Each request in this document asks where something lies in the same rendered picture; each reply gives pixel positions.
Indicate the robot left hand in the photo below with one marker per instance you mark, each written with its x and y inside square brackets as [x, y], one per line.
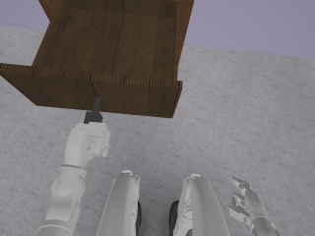
[83, 136]

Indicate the left robot forearm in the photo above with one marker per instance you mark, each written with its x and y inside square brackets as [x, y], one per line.
[67, 189]

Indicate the left robot thigh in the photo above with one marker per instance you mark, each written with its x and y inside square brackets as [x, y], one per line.
[116, 219]

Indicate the drawer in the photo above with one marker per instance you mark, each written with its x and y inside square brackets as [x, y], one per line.
[123, 51]

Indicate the robot right hand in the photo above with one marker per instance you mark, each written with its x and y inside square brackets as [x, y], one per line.
[251, 205]

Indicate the robot right foot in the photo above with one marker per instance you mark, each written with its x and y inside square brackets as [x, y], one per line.
[173, 214]

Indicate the handle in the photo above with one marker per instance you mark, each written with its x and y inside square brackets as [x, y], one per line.
[94, 116]

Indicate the right robot forearm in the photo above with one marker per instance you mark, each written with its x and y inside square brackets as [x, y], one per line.
[261, 226]

